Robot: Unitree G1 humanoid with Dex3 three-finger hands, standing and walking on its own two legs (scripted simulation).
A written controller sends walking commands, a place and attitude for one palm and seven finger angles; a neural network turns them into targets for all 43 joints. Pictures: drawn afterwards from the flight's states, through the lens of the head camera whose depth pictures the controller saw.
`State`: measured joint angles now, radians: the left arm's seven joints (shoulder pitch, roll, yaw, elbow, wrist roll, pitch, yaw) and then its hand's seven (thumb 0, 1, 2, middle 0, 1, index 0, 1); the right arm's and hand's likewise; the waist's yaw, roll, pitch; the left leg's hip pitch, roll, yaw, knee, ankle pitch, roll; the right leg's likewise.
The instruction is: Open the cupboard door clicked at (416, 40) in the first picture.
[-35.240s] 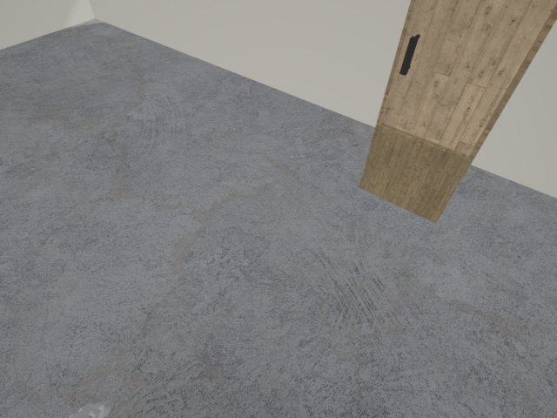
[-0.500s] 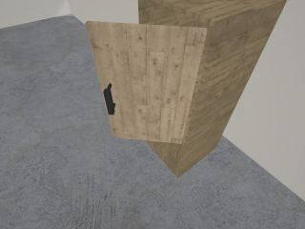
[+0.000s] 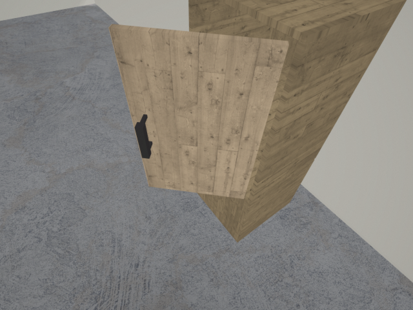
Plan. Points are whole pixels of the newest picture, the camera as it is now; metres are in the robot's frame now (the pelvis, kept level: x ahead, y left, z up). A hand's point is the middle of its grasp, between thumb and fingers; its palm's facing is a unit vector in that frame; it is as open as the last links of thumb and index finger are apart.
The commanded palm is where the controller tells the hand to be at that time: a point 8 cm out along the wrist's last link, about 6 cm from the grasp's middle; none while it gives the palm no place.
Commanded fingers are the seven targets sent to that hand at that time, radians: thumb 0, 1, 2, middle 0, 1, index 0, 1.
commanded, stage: come to a stop and stand still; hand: left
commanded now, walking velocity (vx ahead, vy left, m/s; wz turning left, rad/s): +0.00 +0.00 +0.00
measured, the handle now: (145, 136) +0.55 +0.21 -0.04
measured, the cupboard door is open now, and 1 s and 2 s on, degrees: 46 46 46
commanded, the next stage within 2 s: look again from close up in 0.22 s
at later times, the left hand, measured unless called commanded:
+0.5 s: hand out of the picture +0.04 +0.19 -0.17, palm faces +0.01 -0.97 -0.23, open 7.4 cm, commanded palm none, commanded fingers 0.00 0.90 0.90 -0.20 -0.30 -0.20 -0.30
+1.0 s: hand out of the picture +0.10 +0.19 -0.11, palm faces +0.22 -0.96 -0.19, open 7.4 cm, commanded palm +0.11 +0.24 -0.07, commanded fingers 0.00 0.76 0.84 -0.21 -0.39 -0.21 -0.39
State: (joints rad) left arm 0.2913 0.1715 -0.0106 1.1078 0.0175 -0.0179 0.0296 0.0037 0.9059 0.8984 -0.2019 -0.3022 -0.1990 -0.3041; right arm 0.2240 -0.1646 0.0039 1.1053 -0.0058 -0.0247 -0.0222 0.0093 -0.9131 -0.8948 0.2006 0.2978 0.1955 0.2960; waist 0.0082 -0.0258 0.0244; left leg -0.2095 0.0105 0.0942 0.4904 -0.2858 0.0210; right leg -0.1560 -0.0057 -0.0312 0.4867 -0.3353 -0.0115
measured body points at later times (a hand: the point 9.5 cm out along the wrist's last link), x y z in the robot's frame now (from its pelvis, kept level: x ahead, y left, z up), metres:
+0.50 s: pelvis +0.02 +0.00 +0.00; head +0.03 +0.00 +0.45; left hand +0.04 +0.24 -0.15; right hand +0.04 -0.24 -0.15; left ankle -0.02 +0.10 -0.74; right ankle -0.05 -0.11 -0.74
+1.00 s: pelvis +0.01 +0.00 +0.00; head +0.03 +0.00 +0.45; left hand +0.09 +0.24 -0.10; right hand +0.07 -0.24 -0.14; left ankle -0.02 +0.10 -0.74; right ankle -0.05 -0.11 -0.73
